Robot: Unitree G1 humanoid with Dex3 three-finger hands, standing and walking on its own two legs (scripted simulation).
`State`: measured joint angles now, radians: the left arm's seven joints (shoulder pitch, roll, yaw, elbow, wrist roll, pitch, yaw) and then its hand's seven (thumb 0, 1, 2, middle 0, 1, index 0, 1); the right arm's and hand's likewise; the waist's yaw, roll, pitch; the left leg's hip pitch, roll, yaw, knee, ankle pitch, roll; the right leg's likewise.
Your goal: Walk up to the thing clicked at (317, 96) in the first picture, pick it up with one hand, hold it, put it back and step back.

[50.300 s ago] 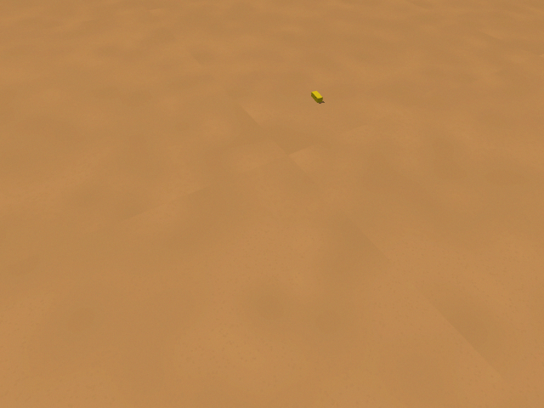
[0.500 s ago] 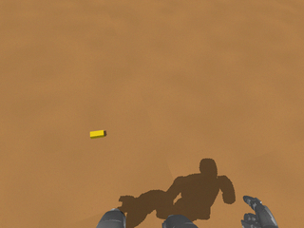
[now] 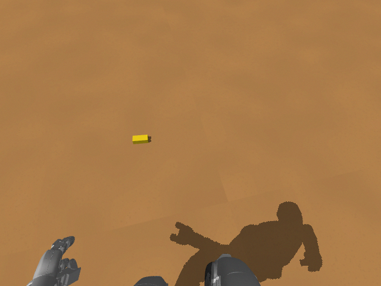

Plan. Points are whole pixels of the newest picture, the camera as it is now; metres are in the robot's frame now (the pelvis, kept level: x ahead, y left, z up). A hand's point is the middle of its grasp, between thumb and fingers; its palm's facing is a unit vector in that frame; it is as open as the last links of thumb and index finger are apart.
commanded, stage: step back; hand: left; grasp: from above
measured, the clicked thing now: (140, 139) +0.92 +0.29 -0.73
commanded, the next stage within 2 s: stand in 1.74 s
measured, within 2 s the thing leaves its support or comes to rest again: neither
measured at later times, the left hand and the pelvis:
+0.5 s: hand out of the picture -0.10 +0.24 -0.12, palm faces -0.03 -0.90 -0.44, open 7.4 cm; pelvis -0.14 -0.03 +0.01, yaw -4 degrees
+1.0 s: hand out of the picture -0.05 +0.24 -0.12, palm faces +0.00 -0.91 -0.41, open 7.4 cm; pelvis -0.13 -0.03 +0.01, yaw -2 degrees
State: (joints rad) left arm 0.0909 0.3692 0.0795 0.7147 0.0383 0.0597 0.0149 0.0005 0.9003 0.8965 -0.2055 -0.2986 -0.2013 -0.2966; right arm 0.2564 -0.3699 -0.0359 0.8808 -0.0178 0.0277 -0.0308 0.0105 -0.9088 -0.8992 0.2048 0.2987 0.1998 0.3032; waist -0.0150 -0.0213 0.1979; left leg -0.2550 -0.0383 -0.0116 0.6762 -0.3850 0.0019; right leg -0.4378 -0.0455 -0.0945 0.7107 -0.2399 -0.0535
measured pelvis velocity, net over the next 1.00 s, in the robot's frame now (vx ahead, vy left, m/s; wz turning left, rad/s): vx -0.13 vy -0.03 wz -0.03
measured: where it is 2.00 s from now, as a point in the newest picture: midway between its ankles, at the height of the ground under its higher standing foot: outside the picture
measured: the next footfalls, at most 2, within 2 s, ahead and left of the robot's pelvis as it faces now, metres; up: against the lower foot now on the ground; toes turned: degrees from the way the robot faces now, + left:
right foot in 0.32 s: -0.07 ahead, -0.13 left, +0.00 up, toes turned -2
left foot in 0.60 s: -0.09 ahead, +0.12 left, +0.00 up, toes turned -4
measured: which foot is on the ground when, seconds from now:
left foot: down 0.00-0.36, up 0.38-0.58, down 0.60-0.88, up 0.90-1.00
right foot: down 0.00-0.04, up 0.06-0.30, down 0.32-1.00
